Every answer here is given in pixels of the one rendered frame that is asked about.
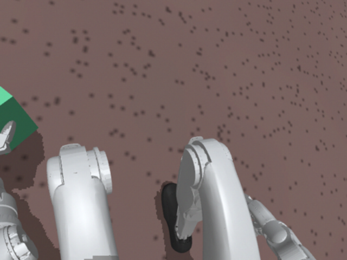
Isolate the right robot foot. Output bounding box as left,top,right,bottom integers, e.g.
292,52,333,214
161,183,192,253

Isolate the right robot hand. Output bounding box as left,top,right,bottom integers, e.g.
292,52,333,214
244,193,276,237

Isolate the left robot hand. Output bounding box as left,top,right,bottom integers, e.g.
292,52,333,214
0,121,16,155

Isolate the carton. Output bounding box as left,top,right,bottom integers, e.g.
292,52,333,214
0,86,38,155

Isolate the right robot arm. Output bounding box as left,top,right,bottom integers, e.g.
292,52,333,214
262,220,316,260

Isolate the left robot arm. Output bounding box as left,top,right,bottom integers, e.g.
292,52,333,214
0,177,38,260

